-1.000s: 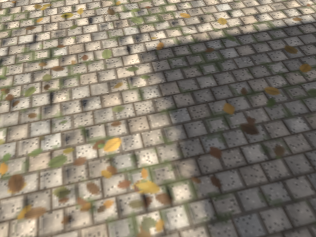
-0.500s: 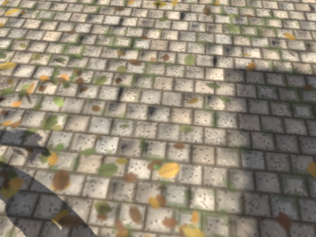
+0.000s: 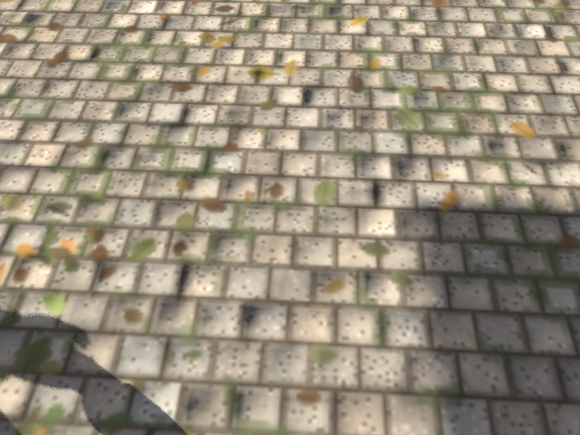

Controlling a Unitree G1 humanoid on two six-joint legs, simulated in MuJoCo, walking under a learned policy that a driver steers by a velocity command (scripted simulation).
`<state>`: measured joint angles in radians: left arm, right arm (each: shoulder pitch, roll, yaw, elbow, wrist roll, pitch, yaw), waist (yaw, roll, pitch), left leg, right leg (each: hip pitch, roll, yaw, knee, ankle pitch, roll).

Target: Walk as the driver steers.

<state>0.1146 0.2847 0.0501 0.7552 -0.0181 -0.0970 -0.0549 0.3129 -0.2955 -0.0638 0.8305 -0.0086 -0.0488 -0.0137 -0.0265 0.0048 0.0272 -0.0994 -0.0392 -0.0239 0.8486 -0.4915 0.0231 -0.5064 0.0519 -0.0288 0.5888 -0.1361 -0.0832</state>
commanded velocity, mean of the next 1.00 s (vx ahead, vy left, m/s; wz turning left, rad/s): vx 0.22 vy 0.00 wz -0.21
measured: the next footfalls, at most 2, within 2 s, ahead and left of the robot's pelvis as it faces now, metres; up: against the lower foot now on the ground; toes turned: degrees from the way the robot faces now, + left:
left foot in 0.42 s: +0.44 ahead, +0.07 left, +0.00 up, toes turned -14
right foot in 0.72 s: +0.33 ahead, -0.16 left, +0.00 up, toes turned -11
